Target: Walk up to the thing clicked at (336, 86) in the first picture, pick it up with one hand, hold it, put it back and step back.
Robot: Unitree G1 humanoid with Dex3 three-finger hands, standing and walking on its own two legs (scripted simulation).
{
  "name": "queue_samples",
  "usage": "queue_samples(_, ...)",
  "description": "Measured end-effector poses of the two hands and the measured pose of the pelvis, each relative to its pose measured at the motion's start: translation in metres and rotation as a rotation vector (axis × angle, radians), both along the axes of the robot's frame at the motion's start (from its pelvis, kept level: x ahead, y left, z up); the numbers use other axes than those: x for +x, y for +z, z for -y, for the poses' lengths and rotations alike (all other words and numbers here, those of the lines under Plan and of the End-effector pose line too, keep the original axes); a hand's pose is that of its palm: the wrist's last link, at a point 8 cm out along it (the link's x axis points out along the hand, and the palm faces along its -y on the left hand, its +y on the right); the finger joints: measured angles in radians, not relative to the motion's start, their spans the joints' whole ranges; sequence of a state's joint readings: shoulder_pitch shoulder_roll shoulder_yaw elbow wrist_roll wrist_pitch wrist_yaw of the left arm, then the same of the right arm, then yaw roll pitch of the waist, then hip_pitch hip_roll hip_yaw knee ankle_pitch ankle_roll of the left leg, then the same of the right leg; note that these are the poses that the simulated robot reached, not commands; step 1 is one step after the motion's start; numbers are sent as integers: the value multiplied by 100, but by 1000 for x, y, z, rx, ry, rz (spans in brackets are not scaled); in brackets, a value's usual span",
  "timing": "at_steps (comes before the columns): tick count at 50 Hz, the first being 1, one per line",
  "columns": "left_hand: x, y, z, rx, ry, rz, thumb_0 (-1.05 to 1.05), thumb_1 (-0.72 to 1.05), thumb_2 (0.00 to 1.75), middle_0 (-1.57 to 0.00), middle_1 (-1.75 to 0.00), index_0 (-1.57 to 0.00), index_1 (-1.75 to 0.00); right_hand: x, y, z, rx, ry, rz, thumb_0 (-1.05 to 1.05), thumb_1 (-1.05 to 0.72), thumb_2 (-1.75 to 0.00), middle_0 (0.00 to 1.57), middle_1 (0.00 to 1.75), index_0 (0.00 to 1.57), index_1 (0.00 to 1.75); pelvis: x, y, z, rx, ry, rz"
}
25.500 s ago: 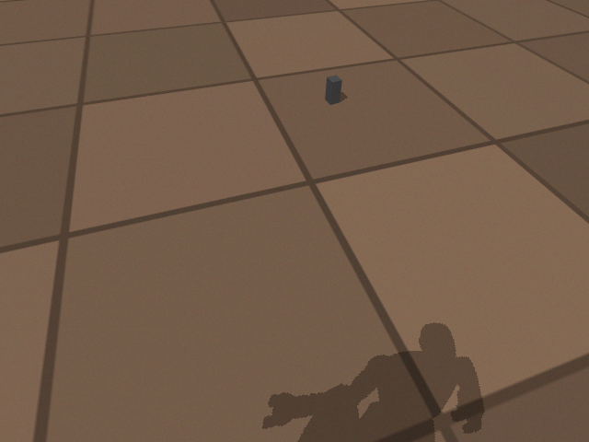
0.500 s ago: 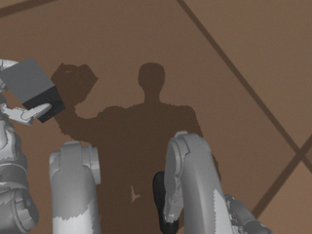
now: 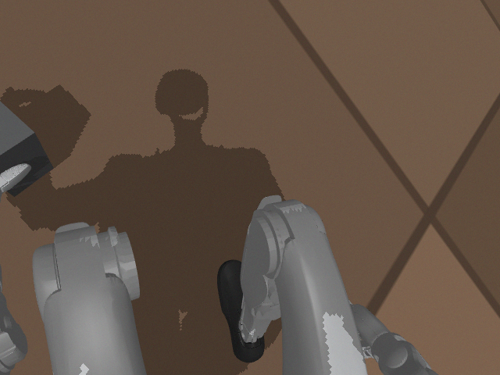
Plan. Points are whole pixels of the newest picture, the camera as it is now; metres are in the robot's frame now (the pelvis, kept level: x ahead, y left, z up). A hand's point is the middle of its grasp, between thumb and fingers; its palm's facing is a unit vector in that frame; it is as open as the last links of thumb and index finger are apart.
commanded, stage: lower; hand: left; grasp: from the side
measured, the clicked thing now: (0, 148) +0.44 +0.27 -0.15
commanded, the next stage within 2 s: loosen in 0.94 s
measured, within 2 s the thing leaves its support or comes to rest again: rests again in 1.22 s
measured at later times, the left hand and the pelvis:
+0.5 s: hand out of the picture +0.43 +0.29 -0.15, palm faces +0.42 -0.91 -0.03, open 11.3 cm; pelvis -0.01 +0.01 -0.01, yaw -2 degrees
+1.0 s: hand out of the picture +0.43 +0.29 -0.17, palm faces +0.43 -0.90 -0.02, open 11.3 cm; pelvis -0.01 +0.01 -0.01, yaw -4 degrees
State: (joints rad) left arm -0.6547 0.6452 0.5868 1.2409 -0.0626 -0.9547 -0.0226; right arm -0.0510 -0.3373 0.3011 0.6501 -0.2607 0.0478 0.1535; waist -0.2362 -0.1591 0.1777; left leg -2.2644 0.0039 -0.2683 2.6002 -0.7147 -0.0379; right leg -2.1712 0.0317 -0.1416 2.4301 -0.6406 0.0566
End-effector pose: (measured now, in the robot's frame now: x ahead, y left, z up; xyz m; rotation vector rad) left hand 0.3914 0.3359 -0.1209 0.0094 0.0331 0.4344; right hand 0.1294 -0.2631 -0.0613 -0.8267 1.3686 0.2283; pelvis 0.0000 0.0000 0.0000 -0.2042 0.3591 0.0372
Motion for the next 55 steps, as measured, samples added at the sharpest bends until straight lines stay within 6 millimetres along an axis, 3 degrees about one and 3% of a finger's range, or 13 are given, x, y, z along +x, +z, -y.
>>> queue_samples(15,-3,-22,3,-18,4,-21,-1,-61,99,-69,-113,-70,-113,9,12,-5,-44,96,17,0,-90,-91,20,30,21,30,-5,-4,-4,-30,-14,57)
queue_samples(40,1,-47,5,-10,8,-14,-1,-61,99,-70,-112,-71,-112,-4,22,-13,-94,175,-24,0,-88,-90,21,30,21,30,-10,-10,-10,-72,-38,118)
queue_samples(55,-2,-51,5,-4,5,-11,-1,-61,98,-71,-111,-72,-110,5,26,-15,-111,222,-8,0,-88,-90,21,30,21,30,-13,-11,-12,-83,-46,138)
